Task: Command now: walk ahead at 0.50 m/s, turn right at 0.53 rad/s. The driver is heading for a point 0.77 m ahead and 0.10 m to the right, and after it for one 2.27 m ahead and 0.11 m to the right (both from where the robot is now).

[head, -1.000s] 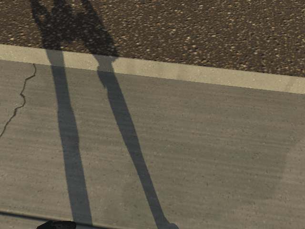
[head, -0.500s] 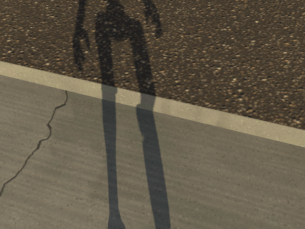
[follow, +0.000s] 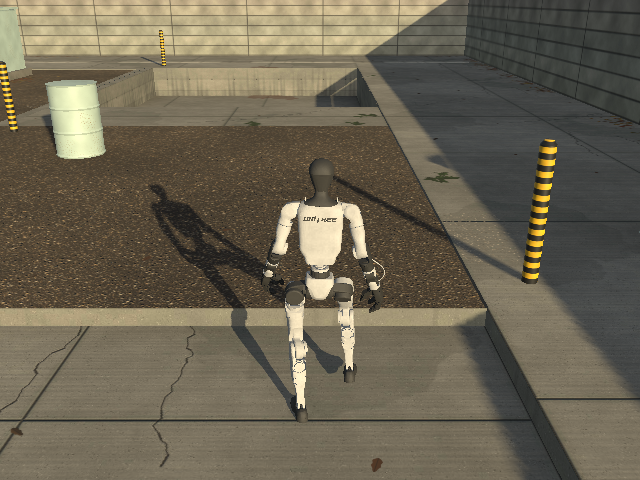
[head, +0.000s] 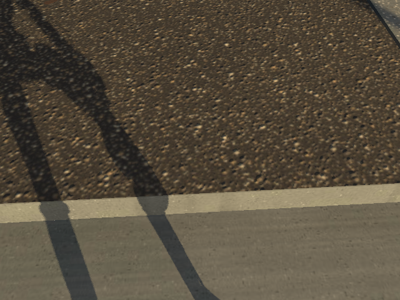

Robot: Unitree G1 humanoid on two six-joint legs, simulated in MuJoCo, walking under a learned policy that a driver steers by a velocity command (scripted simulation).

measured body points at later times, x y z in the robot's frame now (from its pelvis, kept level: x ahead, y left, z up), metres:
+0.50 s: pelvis +0.28 -0.07 +0.00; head +0.31 -0.10 +0.45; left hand +0.41 +0.19 -0.10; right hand +0.41 -0.37 -0.10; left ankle +0.51 +0.07 -0.68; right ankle +0.22 -0.13 -0.74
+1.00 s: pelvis +0.56 -0.09 +0.01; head +0.59 -0.09 +0.45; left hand +0.80 +0.09 -0.10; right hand +0.51 -0.35 -0.12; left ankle +0.56 +0.00 -0.74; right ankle +0.65 -0.29 -0.68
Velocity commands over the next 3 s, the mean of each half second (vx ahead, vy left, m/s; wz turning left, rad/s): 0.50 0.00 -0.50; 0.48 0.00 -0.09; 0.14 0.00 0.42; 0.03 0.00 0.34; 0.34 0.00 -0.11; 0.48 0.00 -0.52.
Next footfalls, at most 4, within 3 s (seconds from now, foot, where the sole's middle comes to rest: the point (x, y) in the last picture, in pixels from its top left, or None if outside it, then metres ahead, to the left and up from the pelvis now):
0.16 right None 0.26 -0.14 -0.78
0.68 left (204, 270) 0.60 -0.01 -0.78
1.14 right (276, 235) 0.71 -0.28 -0.78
1.64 left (181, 243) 0.70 0.07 -0.78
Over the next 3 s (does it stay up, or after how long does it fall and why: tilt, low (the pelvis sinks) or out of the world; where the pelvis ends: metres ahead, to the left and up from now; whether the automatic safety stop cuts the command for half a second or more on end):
stays up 1.02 0.17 0.12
